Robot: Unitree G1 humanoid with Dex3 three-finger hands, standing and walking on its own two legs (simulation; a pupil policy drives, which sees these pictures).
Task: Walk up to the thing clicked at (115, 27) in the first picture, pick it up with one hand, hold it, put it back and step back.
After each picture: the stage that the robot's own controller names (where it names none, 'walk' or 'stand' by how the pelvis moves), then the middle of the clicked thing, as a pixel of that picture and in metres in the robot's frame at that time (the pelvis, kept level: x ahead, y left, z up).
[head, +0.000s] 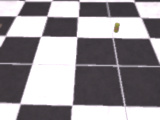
stand; (116, 27) +1.65 -0.44 -0.72
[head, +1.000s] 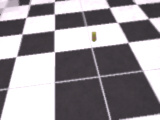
walk; (94, 36) +1.57 -0.01 -0.70
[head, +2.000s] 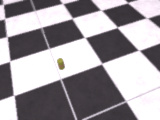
walk; (60, 64) +1.04 +0.29 -0.71
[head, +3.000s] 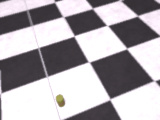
walk; (60, 100) +0.62 +0.27 -0.72
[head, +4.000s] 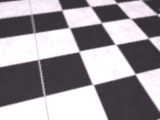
walk; out of the picture +0.40 +0.20 -0.70
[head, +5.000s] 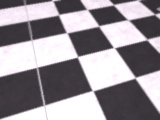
stand; out of the picture +0.35 +0.20 -0.72
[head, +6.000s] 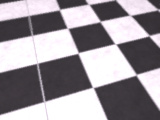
stand; out of the picture +0.34 +0.20 -0.72
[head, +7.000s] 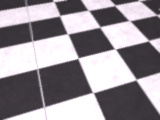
stand; out of the picture +0.33 +0.21 -0.73
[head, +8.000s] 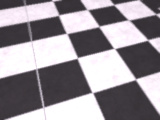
stand; out of the picture +0.32 +0.21 -0.73
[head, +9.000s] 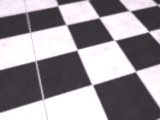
go down; out of the picture +0.34 +0.21 -0.72
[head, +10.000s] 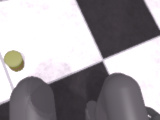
go down; (15, 61) +0.41 +0.24 -0.30
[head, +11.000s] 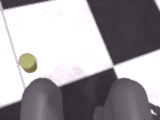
close in; (28, 63) +0.41 +0.23 -0.30
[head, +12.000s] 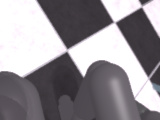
close in; out of the picture +0.40 +0.28 -0.22
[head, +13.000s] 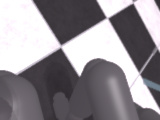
close; out of the picture +0.39 +0.28 -0.22
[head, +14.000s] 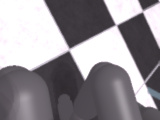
lift; out of the picture +0.34 +0.25 -0.22
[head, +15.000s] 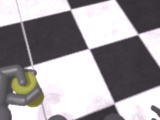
lift; (29, 90) +0.31 +0.19 -0.01
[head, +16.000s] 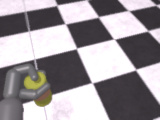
hold; (39, 90) +0.33 +0.17 +0.01
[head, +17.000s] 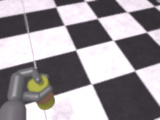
hold; (42, 93) +0.33 +0.16 -0.01
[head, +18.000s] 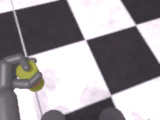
crouch; (31, 77) +0.37 +0.18 -0.08
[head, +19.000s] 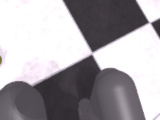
lower; out of the picture +0.43 +0.26 -0.17
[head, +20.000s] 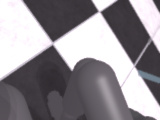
lower; out of the picture +0.41 +0.28 -0.23
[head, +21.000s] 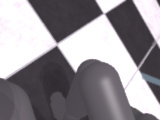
lower; out of the picture +0.40 +0.28 -0.23
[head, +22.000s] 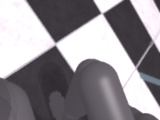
lower; out of the picture +0.40 +0.28 -0.23
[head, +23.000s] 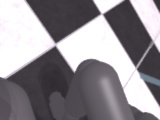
lower; out of the picture +0.40 +0.28 -0.23
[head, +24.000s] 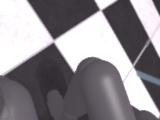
open; out of the picture +0.39 +0.27 -0.22
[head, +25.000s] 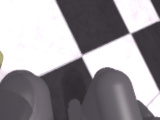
stand; out of the picture +0.38 +0.25 -0.25
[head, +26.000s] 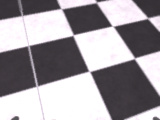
stand; out of the picture +0.34 +0.18 -0.62
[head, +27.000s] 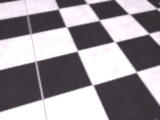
stand; out of the picture +0.35 +0.18 -0.66
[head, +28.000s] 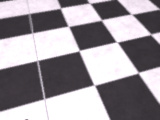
stand; out of the picture +0.34 +0.17 -0.67
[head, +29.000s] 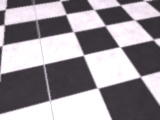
walk; out of the picture +0.37 +0.17 -0.72
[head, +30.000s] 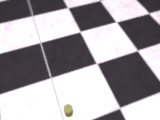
walk; (68, 110) +0.44 +0.14 -0.71
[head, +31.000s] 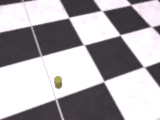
walk; (58, 82) +0.68 +0.14 -0.71
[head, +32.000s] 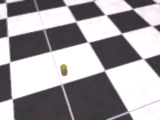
stand; (63, 70) +0.96 +0.23 -0.71
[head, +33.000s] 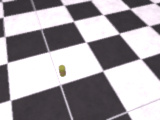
stand; (62, 70) +0.95 +0.21 -0.72
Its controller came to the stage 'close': yes
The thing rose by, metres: 0.70
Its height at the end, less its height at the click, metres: +0.00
